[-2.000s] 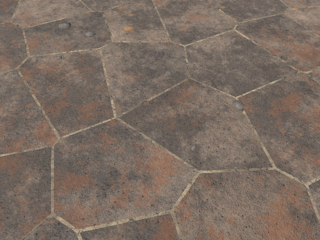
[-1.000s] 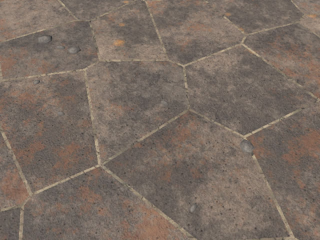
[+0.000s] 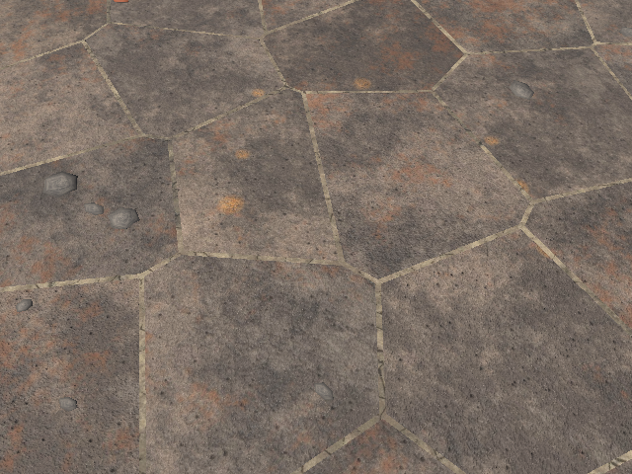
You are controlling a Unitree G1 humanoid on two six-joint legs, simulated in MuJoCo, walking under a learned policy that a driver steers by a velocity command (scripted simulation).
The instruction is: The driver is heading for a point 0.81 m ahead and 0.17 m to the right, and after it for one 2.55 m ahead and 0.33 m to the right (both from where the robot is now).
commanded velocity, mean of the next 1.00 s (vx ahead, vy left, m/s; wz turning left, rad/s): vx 0.50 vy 0.00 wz -0.40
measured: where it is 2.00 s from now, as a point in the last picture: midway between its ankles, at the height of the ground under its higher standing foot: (457, 270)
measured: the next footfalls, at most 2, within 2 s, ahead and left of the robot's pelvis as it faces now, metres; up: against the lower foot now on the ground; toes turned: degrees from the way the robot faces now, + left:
left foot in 0.04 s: +0.19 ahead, +0.09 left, +0.00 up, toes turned +4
right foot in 0.62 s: +0.45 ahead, -0.09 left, +0.00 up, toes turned -19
